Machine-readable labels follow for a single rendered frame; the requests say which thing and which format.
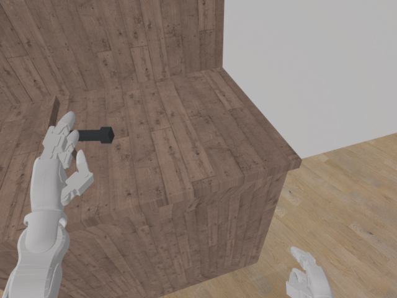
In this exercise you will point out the left robot forearm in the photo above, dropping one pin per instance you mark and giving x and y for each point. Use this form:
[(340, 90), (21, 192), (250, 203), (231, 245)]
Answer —
[(41, 248)]

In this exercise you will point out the right robot hand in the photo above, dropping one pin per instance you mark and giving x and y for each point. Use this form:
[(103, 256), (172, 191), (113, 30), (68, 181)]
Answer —
[(310, 285)]

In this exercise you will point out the counter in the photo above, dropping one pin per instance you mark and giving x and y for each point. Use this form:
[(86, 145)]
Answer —
[(188, 187)]

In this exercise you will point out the tap lever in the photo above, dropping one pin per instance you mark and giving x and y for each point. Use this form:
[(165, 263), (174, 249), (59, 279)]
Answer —
[(104, 135)]

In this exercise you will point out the left robot hand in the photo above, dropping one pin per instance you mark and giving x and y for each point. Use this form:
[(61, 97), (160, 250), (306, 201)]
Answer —
[(48, 175)]

